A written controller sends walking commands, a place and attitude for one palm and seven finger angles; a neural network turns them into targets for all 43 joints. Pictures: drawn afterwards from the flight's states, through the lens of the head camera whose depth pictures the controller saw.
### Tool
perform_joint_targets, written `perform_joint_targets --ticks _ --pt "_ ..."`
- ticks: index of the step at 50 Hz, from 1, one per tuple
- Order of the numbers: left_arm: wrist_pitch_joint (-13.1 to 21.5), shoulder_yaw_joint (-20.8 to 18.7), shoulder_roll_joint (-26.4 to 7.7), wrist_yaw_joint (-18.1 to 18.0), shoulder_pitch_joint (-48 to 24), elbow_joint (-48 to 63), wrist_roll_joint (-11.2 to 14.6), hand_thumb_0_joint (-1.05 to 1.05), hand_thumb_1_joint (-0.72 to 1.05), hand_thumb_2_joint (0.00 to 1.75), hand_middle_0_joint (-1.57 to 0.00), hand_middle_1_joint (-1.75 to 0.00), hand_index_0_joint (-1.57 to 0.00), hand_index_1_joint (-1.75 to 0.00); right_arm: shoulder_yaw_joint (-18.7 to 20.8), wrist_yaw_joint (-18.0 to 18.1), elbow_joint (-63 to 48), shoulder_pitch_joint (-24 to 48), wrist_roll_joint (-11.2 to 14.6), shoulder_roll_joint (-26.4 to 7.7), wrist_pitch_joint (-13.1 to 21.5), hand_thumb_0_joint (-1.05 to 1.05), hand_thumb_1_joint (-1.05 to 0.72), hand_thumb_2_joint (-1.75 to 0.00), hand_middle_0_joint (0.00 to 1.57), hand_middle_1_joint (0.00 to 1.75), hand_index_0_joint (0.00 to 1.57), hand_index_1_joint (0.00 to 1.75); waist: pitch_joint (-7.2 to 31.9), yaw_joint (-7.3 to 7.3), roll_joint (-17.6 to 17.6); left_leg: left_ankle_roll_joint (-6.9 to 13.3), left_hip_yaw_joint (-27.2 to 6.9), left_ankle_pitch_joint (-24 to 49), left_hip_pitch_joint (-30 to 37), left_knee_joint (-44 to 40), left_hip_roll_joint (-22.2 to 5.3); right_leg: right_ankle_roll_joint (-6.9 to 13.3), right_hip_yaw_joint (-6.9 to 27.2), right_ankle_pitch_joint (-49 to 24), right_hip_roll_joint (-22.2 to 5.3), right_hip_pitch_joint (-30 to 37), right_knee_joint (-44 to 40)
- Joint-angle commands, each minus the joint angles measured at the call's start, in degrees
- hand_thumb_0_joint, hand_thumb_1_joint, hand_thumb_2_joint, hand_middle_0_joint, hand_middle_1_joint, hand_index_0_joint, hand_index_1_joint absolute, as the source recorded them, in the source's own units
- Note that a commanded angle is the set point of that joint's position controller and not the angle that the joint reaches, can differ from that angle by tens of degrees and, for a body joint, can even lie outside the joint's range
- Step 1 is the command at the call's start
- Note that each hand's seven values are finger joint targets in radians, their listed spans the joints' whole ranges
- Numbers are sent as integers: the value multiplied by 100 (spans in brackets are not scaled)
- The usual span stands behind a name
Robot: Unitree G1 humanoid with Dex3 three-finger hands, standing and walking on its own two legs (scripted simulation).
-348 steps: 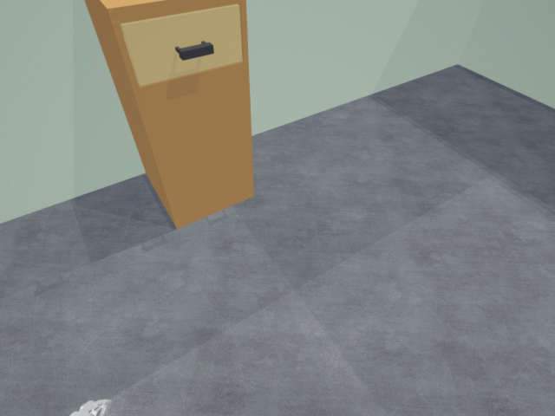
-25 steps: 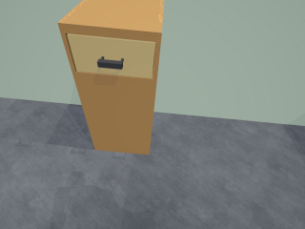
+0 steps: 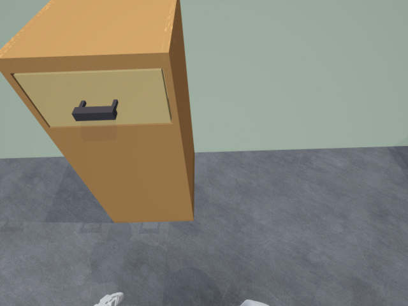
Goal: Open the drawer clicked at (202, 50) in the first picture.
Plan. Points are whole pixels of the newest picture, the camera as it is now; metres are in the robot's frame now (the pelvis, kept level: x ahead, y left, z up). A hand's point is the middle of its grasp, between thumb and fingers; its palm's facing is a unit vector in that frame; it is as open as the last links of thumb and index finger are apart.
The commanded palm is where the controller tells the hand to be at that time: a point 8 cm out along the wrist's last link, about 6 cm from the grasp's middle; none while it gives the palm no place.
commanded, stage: come to a stop and stand still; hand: left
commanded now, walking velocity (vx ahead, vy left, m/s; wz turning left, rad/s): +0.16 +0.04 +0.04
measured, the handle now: (97, 108) +0.58 +0.30 +0.05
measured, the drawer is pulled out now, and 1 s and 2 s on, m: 0.00 0.00 0.00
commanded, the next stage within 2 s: look again from close up in 1.28 s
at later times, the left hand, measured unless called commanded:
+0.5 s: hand out of the picture +0.08 +0.21 -0.17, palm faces +0.06 -0.98 -0.21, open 7.4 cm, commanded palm none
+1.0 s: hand out of the picture +0.04 +0.14 -0.16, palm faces +0.02 -0.97 -0.23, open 7.3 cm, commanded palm none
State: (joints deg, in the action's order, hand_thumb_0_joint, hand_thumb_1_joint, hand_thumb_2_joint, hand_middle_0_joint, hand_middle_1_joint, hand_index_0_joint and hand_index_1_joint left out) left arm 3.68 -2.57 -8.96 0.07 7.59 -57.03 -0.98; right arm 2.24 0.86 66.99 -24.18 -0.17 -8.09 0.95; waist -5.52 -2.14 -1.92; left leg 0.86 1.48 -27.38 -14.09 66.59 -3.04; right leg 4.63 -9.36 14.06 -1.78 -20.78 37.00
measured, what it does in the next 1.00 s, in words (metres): steps on the spot: left foot, then right foot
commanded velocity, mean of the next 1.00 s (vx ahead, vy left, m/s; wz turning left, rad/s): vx -0.10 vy -0.01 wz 0.00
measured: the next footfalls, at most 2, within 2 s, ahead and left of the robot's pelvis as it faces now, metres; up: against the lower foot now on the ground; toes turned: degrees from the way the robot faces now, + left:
left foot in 0.34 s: +0.14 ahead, +0.14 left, +0.00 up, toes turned +4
right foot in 0.70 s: +0.02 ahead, -0.12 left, +0.00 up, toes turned -5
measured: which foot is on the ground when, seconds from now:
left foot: up 0.00-0.32, down 0.34-0.72, up 0.74-0.94, down 0.96-1.00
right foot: down 0.00-0.36, up 0.38-0.68, down 0.70-1.00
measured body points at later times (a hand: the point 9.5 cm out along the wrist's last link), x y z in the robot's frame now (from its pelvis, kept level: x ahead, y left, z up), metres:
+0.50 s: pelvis +0.05 +0.02 +0.01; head +0.09 +0.04 +0.46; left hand +0.08 +0.27 -0.15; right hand +0.14 -0.20 -0.13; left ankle +0.10 +0.14 -0.72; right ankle +0.01 -0.09 -0.65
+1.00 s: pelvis +0.00 -0.04 +0.01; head +0.01 -0.05 +0.46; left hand +0.04 +0.19 -0.14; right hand -0.01 -0.27 -0.15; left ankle -0.01 +0.11 -0.72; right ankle -0.02 -0.12 -0.72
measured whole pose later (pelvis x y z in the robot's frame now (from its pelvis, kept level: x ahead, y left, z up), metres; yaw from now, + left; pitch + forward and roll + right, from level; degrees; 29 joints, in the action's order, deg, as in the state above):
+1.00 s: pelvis +0.00 -0.04 +0.01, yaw +0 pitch -1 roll +0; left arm -0.4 -1.2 -8.9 -2.1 13.5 -62.1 -0.7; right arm 2.1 1.7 64.8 -15.4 -0.5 -9.6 -1.6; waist -1.7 -1.3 -1.5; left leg -3.1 0.2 -16.5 -11.2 28.8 -3.9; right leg 3.3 -5.5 18.2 1.4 -10.9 30.0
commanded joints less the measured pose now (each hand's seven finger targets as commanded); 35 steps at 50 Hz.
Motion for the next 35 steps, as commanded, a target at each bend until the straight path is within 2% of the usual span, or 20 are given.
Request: perform_joint_targets --ticks 1,3,5,11,12,14,15,16,17,18,19,20,22,24,27,30,32,33,34,35 --pt "0 -99 -636 -152 624 -46 1 0 90 90 -20 -30 -20 -30 46 -21 -464 -39 -102 -168 14 0 -90 -90 20 30 20 30 162 124 374 -49 -218 732 -1024 229 -452 441 1655 -684 -1751 112 -2537" --pt "-2 -41 -542 -164 508 -76 -23 0 90 90 -20 -30 -20 -30 14 -33 -394 -303 -103 -39 -84 0 -90 -90 20 30 20 30 225 -62 567 -185 -19 843 -644 -567 -394 300 1029 -1281 -1470 -200 -2507" --pt "-59 -23 -442 -178 500 -69 -29 0 90 90 -20 -30 -20 -30 -48 6 -406 -230 -84 57 -143 0 -90 -90 20 30 20 30 283 -34 746 -290 79 1026 -451 -1302 -301 300 774 -2111 -1285 -178 -2332" --pt "-290 -168 -928 -249 777 -64 -42 0 90 90 -20 -30 -20 -30 76 29 -800 652 -37 -314 -243 0 -90 -90 20 30 20 30 502 286 928 -373 117 796 -658 -2344 -51 586 1100 -3278 -1539 843 -1601" --pt "-331 -196 -949 -259 765 -75 -55 0 90 90 -20 -30 -20 -30 103 39 -854 720 -31 -348 -258 0 -90 -90 20 30 20 30 474 278 993 -357 95 815 -530 -2461 -41 627 1160 -3235 -1603 757 -1528" --pt "-377 -212 -970 -265 710 -36 -38 0 90 90 -20 -30 -20 -30 121 49 -885 736 -45 -400 -247 0 -90 -90 20 30 20 30 440 194 1027 -339 129 1311 -179 -3158 -2 468 1123 -3175 -1467 692 -1204" --pt "-406 -217 -939 -270 659 -23 -14 0 90 90 -20 -30 -20 -30 134 49 -860 637 -46 -447 -221 0 -90 -90 20 30 20 30 479 118 926 -306 110 2017 181 -3791 -61 275 1042 -2940 -1337 605 -898" --pt "-441 -191 -803 -263 757 27 12 0 90 90 -20 -30 -20 -30 153 63 -860 567 -63 -630 -165 0 -90 -90 20 30 20 30 704 133 324 -153 -176 3631 718 -4117 -461 -48 770 -2266 -927 410 -433" --pt "-478 -123 -551 -268 1014 69 53 0 90 90 -20 -30 -20 -30 191 82 -959 614 -80 -993 -133 0 -90 -90 20 30 20 30 792 219 -878 296 -1145 5586 967 -4273 -1462 -418 394 -416 -361 -54 162" --pt "-500 -99 -495 -290 1088 87 73 0 90 90 -20 -30 -20 -30 215 103 -1019 663 -94 -1166 -158 0 -90 -90 20 30 20 30 809 185 -1347 899 -1455 6546 724 -4610 -2027 -545 430 1926 11 -75 1293" --pt "-525 -126 -556 -299 973 86 62 0 90 90 -20 -30 -20 -30 201 151 -1049 816 -113 -1167 -167 0 -90 -90 20 30 20 30 743 168 -981 1109 -1277 5970 328 -4655 -1996 -515 831 2235 55 25 2079" --pt "-583 -154 -553 -288 891 56 50 0 90 90 -20 -30 -20 -30 179 203 -1093 1006 -117 -1086 -154 0 -90 -90 20 30 20 30 692 199 -1148 1100 -1272 5554 123 -4721 -1848 -535 1052 2055 28 -137 2466" --pt "-587 -213 -641 -247 959 -2 12 0 90 90 -20 -30 -20 -30 154 215 -1233 1413 -129 -972 -176 0 -90 -90 20 30 20 30 647 305 -990 1024 -854 5292 230 -4535 -1592 -556 1144 1652 39 -429 2948" --pt "-590 -206 -584 -216 1038 -10 12 0 90 90 -20 -30 -20 -30 185 201 -1285 1469 -129 -977 -171 0 -90 -90 20 30 20 30 870 283 -660 941 -676 4841 479 -4500 -1413 -635 1097 1403 75 -517 2978" --pt "-586 -157 -517 -175 915 72 5 0 90 90 -20 -30 -20 -30 235 176 -1246 1345 -114 -1040 -154 0 -90 -90 20 30 20 30 1058 165 -585 923 -729 4025 792 -4598 -1388 -690 951 1452 -4 -451 2149" --pt "-552 -77 -405 -151 786 134 14 0 90 90 -20 -30 -20 -30 279 129 -1139 1210 -139 -1113 -172 0 -90 -90 20 30 20 30 1046 32 -997 885 -909 3329 790 -4710 -1405 -638 742 1582 -68 14 748" --pt "-485 -60 -429 -160 1101 11 21 0 90 90 -20 -30 -20 -30 288 85 -1101 1266 -105 -1122 -181 0 -90 -90 20 30 20 30 1044 188 -873 674 -769 3140 493 -4463 -1207 -617 627 841 13 677 -492" --pt "-453 -60 -469 -166 1407 -117 7 0 90 90 -20 -30 -20 -30 287 66 -1104 1302 -72 -1065 -193 0 -90 -90 20 30 20 30 1089 320 -598 437 -530 2619 200 -4209 -965 -615 564 48 -1 1182 -1297" --pt "-417 -82 -735 -192 1441 -137 -51 0 90 90 -20 -30 -20 -30 263 44 -1130 1227 -17 -781 -210 0 -90 -90 20 30 20 30 880 296 222 108 -274 1798 -352 -3753 -553 -482 1158 -292 -437 1436 -1913" --pt "-381 -116 -1129 -211 1258 -87 -81 0 90 90 -20 -30 -20 -30 180 8 -1264 1352 8 -431 -241 0 -90 -90 20 30 20 30 514 245 1435 -228 150 583 -948 -3324 -8 -77 2381 -307 -1425 1068 -2251"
